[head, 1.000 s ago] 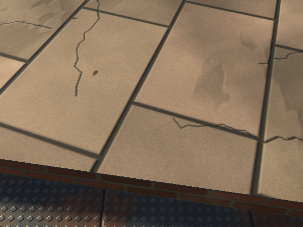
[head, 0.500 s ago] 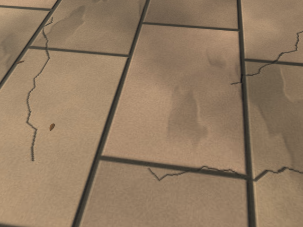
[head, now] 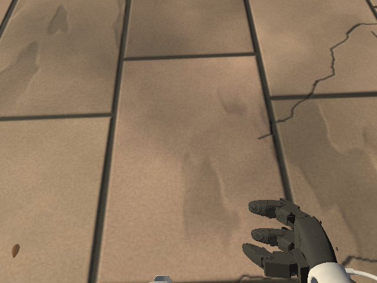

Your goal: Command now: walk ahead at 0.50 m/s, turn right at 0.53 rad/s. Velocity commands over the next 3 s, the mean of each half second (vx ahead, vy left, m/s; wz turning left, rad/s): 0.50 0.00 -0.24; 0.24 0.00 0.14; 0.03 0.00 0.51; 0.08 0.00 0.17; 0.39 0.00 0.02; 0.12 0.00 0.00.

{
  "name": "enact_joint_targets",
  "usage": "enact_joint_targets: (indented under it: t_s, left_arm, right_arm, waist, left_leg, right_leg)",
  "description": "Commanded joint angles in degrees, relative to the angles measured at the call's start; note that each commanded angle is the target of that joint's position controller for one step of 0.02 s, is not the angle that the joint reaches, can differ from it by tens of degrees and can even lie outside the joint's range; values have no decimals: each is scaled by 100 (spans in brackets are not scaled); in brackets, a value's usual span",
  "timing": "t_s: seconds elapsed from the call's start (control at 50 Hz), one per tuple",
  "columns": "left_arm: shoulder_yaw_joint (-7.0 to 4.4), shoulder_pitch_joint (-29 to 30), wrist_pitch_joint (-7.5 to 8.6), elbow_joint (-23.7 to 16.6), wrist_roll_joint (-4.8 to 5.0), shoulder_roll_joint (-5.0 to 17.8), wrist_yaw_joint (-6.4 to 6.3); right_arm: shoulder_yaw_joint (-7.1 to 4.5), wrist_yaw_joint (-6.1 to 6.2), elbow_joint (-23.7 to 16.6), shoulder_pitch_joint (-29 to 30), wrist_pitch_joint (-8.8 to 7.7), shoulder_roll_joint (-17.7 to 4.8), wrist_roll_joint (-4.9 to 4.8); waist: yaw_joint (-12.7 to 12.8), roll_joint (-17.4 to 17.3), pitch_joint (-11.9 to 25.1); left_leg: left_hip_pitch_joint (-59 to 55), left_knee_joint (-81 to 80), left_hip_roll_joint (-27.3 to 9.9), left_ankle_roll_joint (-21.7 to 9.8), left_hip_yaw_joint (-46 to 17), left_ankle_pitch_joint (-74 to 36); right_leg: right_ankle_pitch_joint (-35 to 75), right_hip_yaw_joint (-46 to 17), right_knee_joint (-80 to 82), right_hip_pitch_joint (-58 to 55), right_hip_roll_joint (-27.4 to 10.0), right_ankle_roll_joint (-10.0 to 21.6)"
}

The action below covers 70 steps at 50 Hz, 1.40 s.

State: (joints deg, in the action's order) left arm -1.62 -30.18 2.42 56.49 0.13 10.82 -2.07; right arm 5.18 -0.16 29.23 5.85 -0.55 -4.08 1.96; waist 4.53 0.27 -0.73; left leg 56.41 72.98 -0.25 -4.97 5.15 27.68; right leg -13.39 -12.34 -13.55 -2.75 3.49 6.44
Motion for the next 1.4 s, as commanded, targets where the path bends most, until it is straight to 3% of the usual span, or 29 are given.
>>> enact_joint_targets:
  t_s: [0.02,0.04,0.06,0.08,0.12,0.16,0.2,0.26,0.3,0.36,0.44,0.5,0.54,0.56,0.58,0.6,0.62,0.66,0.76,0.92,0.98,1.02,1.04,1.06,1.08,1.1,1.14,1.22,1.4]
  left_arm:
    - [-378,782,386,-839,184,1131,197]
    - [-365,711,431,-1220,-22,635,452]
    - [-366,387,400,-1117,-311,530,514]
    - [-139,781,304,-1068,136,75,561]
    - [-22,1155,123,-1511,52,116,458]
    - [67,1084,-8,-1652,105,109,345]
    - [194,1248,24,-1853,130,-25,349]
    - [184,2059,84,-2169,-13,357,360]
    - [146,2340,133,-2181,26,431,366]
    - [230,3418,168,-2447,156,195,484]
    - [143,3956,229,-2586,203,302,598]
    - [-5,3729,275,-2547,124,613,635]
    - [-237,2437,270,-2150,78,1021,561]
    - [-345,1445,270,-1907,-49,1314,462]
    - [-445,858,256,-1851,-287,1846,384]
    - [-350,898,214,-1844,-218,1378,328]
    - [-262,1371,182,-1879,-135,1098,312]
    - [-154,1961,230,-1842,-16,731,353]
    - [-175,2258,354,-1614,-200,837,334]
    - [-336,1961,71,-1338,-28,1302,55]
    - [-402,2007,-62,-1327,81,1359,-24]
    - [-401,1775,-111,-1274,109,1244,-68]
    - [-350,1663,-79,-1396,-67,1088,-72]
    - [-227,1567,-61,-1639,-207,778,-41]
    - [-241,1835,-68,-1636,-135,932,29]
    - [-275,2058,-100,-1715,17,1023,43]
    - [-330,2212,-194,-1698,-66,1097,-71]
    - [-301,2083,-243,-1764,-39,882,-125]
    - [-315,2114,-144,-1824,31,879,3]
  right_arm:
    - [-855,122,447,-3203,-215,-1875,106]
    - [-995,177,692,-3071,-36,-2392,27]
    - [-944,196,706,-2290,44,-1923,-103]
    - [-722,209,776,-2108,-208,-1278,-231]
    - [-508,11,1300,-1757,-518,-350,-207]
    - [-473,-142,1791,-1845,-668,-125,-78]
    - [-524,-219,2131,-2087,-668,-286,-179]
    - [-625,-66,2075,-2083,-679,-848,-216]
    - [-676,41,2156,-2393,-736,-1142,-247]
    - [-738,141,2301,-3179,-689,-1411,-351]
    - [-821,76,2326,-3419,-514,-1716,-310]
    - [-866,60,2336,-3291,-450,-1834,-305]
    - [-901,89,2275,-3075,-382,-1959,-299]
    - [-872,107,2110,-2885,-418,-1920,-249]
    - [-641,46,1877,-3359,-533,-1185,-163]
    - [-686,-6,2049,-3469,-670,-1445,-202]
    - [-849,-27,1869,-2878,-682,-1881,-366]
    - [-835,53,1735,-2349,-610,-1695,-325]
    - [-816,140,1760,-2569,-259,-1267,-288]
    - [-872,-61,1126,-1271,-171,-1543,-228]
    - [-949,-160,938,-1245,-126,-1597,-206]
    - [-1077,-157,1008,-1690,-152,-1784,-168]
    - [-1255,-65,1005,-2136,-159,-2375,-116]
    - [-1324,-2,900,-2284,-139,-2765,-33]
    - [-1216,-13,830,-2412,-145,-2325,-90]
    - [-1182,7,727,-2042,-159,-2180,-124]
    - [-1128,93,578,-1504,-73,-1965,-265]
    - [-1164,195,447,-1409,52,-2029,-157]
    - [-1254,230,269,-1466,200,-2121,-212]
  waist:
    - [-1879,-446,2527]
    - [-1478,-2325,2490]
    - [-878,-1463,1852]
    - [-989,-1339,840]
    - [-367,62,-108]
    - [-30,22,-148]
    - [82,-105,-223]
    - [-110,-117,-5]
    - [-276,-235,311]
    - [-881,-214,65]
    - [-1033,-515,-244]
    - [-724,-802,-75]
    - [7,-867,617]
    - [400,-758,1253]
    - [214,726,2248]
    - [176,861,2891]
    - [94,619,1959]
    - [-339,65,875]
    - [-823,445,465]
    - [-376,455,451]
    - [-439,470,399]
    - [-590,150,609]
    - [-644,-813,1004]
    - [-547,-1856,1375]
    - [-823,-1227,2065]
    - [-734,-905,1667]
    - [-537,-327,1133]
    - [-354,-747,1030]
    - [-523,-1107,972]
  left_leg:
    - [-5419,-2649,-933,-627,-2759,1413]
    - [-5549,-5149,-1929,-1067,-6146,1089]
    - [-4970,-5312,-2044,-1235,-6763,1837]
    - [-4303,-5710,-2036,-1316,-6072,1127]
    - [-2966,-5153,-1745,-795,-4007,732]
    - [-2741,-5216,-1367,-520,-2655,-445]
    - [-3122,-5347,-1043,-384,-1588,-1338]
    - [-3373,-6086,-620,-475,-480,-2677]
    - [-4142,-6318,-610,-501,-308,-3161]
    - [-5387,-6492,-916,-338,-536,-3648]
    - [-6434,-6270,-1374,-436,-608,-4065]
    - [-6605,-5623,-1413,-425,-498,-6020]
    - [-6221,-4194,-1197,-247,-293,-7061]
    - [-4914,-2913,-998,-75,-260,-5998]
    - [-2338,-435,23,408,-213,-2252]
    - [-1973,565,313,451,-1272,595]
    - [-1755,762,11,467,-1396,307]
    - [-1793,81,-362,550,-1004,-267]
    - [-2740,-1325,-490,782,-848,-1195]
    - [-2613,-3212,-446,602,-629,-2165]
    - [-2689,-3766,-326,405,-467,-1708]
    - [-3668,-4685,-64,111,-413,-2844]
    - [-4762,-4662,-871,-284,-1591,-5339]
    - [-6126,-4681,-2141,-1629,-3538,-6765]
    - [-6245,-4887,-2085,-1737,-3744,-5827]
    - [-5877,-4945,-1834,-1483,-3250,-5172]
    - [-4965,-5142,-1406,-1026,-2735,-3915]
    - [-4172,-5295,-924,-858,-2437,-3391]
    - [-4025,-5312,-770,-626,-3289,-1708]
  right_leg:
    - [5711,185,-4734,1942,-398,138]
    - [4,336,-6878,3540,722,-145]
    - [-33,-102,-8197,4224,414,-75]
    - [-267,82,-9211,4761,458,-180]
    - [-227,399,-9504,4998,-126,121]
    - [81,114,-9496,5002,-198,347]
    - [542,50,-8661,5514,-240,359]
    - [1319,772,-5774,4763,-322,-96]
    - [1614,1139,-4716,4474,-482,-312]
    - [1644,1467,-2965,4612,-563,-409]
    - [1355,1508,-1889,4623,-540,-333]
    - [823,1677,-1543,3644,-234,-44]
    - [1103,1777,-1134,1782,-48,299]
    - [1823,1087,-1530,-57,-717,575]
    - [2735,-1567,-1583,-2552,-2519,1655]
    - [3527,-2633,-1051,-2446,-2914,1934]
    - [4184,-1434,-1003,-1510,-2573,1601]
    - [4311,-111,-639,90,-1957,1083]
    - [4506,1147,-24,1825,-1551,810]
    - [3328,1500,-338,973,-1839,600]
    - [2991,1437,-952,716,-1984,397]
    - [2796,1747,-2010,905,-1539,-36]
    - [1583,2081,-3410,1777,-999,-455]
    - [-2387,1915,-5255,3780,25,-925]
    - [-2597,812,-5870,3965,-93,-879]
    - [-2192,715,-6060,4217,-240,-843]
    - [-1483,715,-5578,4186,-461,-912]
    - [-982,878,-4533,3530,-250,-1027]
    - [-663,778,-2459,2588,-59,-887]
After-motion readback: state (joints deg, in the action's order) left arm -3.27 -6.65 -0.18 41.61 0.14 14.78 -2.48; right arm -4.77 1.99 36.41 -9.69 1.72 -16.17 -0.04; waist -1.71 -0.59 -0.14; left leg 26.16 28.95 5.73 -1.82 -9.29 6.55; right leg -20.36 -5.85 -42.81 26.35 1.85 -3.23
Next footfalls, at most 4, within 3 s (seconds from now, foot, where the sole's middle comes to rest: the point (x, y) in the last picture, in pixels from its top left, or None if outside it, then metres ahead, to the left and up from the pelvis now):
0.56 right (256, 252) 0.50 -0.12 -0.64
1.02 left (190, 204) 0.65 0.10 -0.64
1.46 right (258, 210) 0.64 -0.13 -0.64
1.82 left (186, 241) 0.52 0.10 -0.64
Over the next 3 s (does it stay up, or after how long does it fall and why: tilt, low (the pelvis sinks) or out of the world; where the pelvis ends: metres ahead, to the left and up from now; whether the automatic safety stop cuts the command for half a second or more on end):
stays up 0.84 0.08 0.13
